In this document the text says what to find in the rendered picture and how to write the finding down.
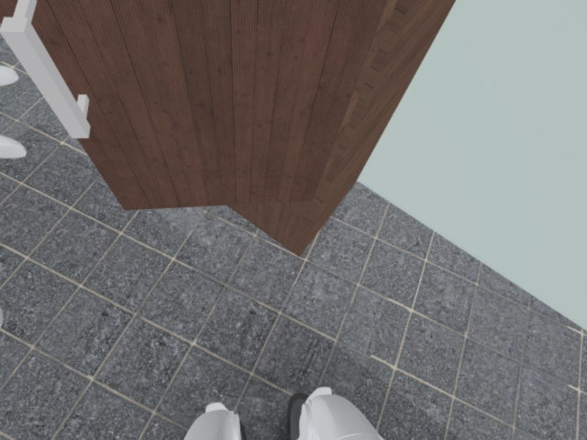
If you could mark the handle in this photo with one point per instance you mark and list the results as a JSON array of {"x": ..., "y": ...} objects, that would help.
[{"x": 24, "y": 41}]

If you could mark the robot left hand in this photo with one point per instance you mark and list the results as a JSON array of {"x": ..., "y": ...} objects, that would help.
[{"x": 9, "y": 148}]

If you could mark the cupboard door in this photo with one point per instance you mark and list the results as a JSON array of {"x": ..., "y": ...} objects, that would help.
[{"x": 209, "y": 102}]

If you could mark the robot right foot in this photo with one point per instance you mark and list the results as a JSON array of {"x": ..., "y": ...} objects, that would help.
[{"x": 293, "y": 414}]

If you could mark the robot right thigh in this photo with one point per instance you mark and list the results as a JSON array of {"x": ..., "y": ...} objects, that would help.
[{"x": 332, "y": 417}]

